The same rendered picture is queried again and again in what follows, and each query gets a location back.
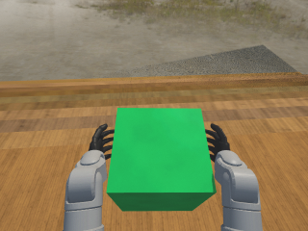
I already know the carton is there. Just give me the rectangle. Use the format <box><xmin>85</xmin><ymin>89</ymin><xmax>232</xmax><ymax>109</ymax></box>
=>
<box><xmin>106</xmin><ymin>108</ymin><xmax>217</xmax><ymax>212</ymax></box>

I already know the left robot hand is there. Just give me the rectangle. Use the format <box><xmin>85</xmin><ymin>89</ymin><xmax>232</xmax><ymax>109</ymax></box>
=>
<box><xmin>89</xmin><ymin>123</ymin><xmax>115</xmax><ymax>160</ymax></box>

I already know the right robot hand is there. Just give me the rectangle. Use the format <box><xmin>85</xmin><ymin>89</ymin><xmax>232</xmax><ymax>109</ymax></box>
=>
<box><xmin>205</xmin><ymin>123</ymin><xmax>230</xmax><ymax>162</ymax></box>

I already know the right robot forearm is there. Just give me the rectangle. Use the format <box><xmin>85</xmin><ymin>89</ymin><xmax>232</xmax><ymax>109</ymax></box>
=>
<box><xmin>214</xmin><ymin>150</ymin><xmax>263</xmax><ymax>231</ymax></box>

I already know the left robot forearm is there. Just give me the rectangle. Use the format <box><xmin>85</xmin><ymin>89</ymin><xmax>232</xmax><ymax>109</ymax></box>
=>
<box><xmin>63</xmin><ymin>150</ymin><xmax>108</xmax><ymax>231</ymax></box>

